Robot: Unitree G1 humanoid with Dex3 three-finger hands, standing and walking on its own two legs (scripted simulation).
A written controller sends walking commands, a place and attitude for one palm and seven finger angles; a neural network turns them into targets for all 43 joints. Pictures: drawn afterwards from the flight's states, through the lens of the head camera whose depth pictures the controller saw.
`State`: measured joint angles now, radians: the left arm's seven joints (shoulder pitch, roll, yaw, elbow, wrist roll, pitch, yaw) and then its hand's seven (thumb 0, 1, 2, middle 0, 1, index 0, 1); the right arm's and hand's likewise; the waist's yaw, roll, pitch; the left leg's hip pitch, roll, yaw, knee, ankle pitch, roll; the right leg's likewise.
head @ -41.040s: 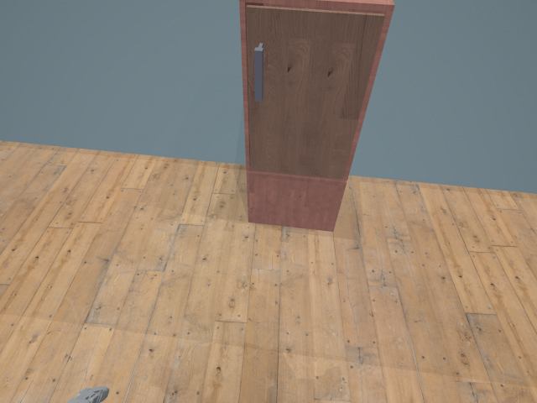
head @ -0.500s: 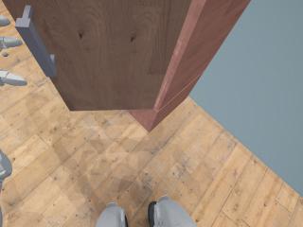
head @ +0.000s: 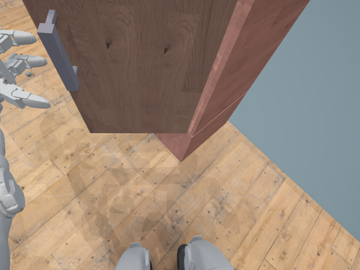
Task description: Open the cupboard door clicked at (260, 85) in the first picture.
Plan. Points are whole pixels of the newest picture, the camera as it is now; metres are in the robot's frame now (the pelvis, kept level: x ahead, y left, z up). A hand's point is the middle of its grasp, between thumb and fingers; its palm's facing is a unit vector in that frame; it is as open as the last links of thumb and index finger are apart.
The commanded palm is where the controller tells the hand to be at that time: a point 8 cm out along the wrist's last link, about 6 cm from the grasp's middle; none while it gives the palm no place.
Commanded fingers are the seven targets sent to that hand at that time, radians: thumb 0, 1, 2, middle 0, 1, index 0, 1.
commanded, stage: move the hooked fingers beside the handle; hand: left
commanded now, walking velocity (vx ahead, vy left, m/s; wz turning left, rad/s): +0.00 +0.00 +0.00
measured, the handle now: (63, 54) +0.55 +0.22 +0.08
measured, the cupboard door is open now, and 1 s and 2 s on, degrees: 50 50 50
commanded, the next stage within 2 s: slide the fingers in behind the handle in 0.20 s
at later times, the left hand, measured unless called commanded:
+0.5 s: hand (38, 70) +0.50 +0.25 +0.09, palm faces -0.05 -1.00 +0.00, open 13.9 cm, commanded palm +0.48 +0.29 +0.08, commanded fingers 0.00 -0.50 0.30 -0.30 -1.20 -0.30 -1.20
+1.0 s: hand (53, 74) +0.49 +0.22 +0.08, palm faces -0.02 -1.00 -0.01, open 13.9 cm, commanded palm +0.47 +0.26 +0.08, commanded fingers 0.00 -0.50 0.30 -0.30 -1.20 -0.30 -1.20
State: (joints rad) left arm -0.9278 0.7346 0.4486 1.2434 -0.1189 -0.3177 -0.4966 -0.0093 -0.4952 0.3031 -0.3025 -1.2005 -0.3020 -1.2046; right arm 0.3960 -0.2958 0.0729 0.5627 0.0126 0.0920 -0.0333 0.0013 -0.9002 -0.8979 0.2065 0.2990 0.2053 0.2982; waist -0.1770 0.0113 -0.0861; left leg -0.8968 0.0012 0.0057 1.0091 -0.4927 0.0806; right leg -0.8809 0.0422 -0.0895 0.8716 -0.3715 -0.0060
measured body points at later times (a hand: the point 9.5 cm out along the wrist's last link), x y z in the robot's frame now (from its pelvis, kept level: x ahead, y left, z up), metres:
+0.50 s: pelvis +0.00 -0.01 +0.00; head +0.14 +0.03 +0.43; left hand +0.49 +0.30 +0.09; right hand -0.02 -0.27 -0.09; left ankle -0.02 +0.06 -0.68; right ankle +0.02 -0.13 -0.68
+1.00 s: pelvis +0.00 -0.01 +0.00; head +0.13 +0.02 +0.43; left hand +0.49 +0.28 +0.09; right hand +0.01 -0.28 -0.10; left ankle -0.02 +0.06 -0.68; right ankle +0.02 -0.13 -0.68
